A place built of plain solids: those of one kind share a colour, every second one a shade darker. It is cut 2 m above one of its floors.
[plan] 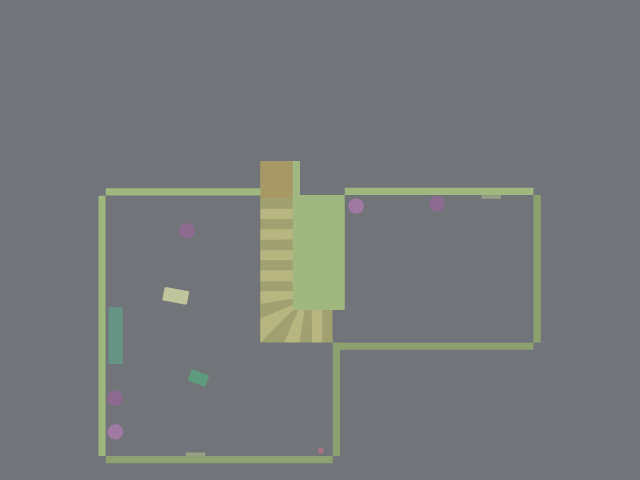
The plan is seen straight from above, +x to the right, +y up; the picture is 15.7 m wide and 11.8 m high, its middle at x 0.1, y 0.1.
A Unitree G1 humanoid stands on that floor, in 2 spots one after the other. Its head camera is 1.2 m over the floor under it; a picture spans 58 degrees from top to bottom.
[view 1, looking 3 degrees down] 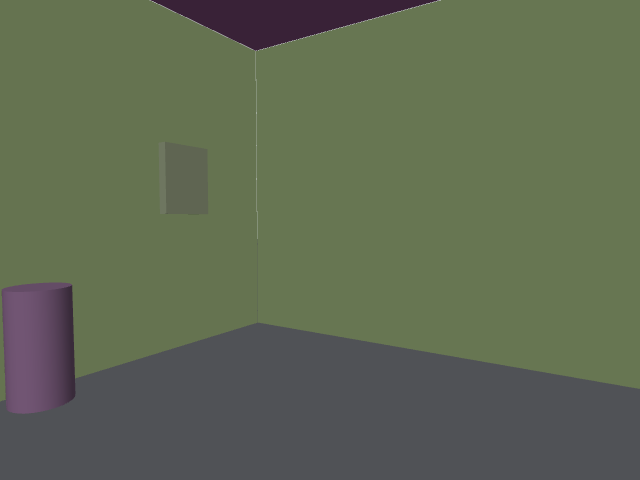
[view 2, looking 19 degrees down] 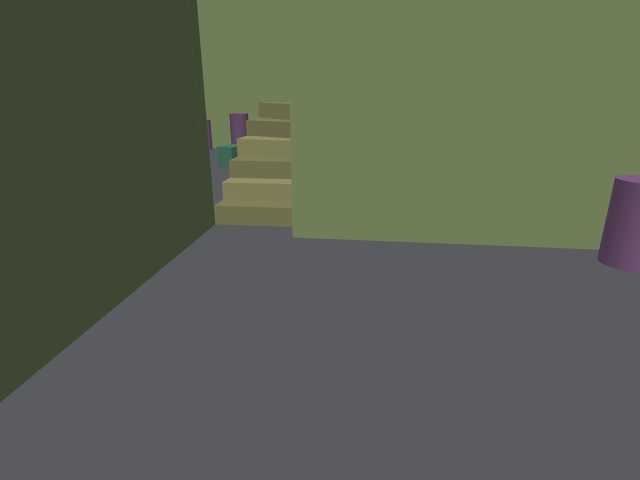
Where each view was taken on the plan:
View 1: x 1.64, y -2.05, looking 33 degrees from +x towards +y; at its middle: wall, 4.43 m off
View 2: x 4.20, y -0.95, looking -173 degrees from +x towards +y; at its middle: ground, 3.69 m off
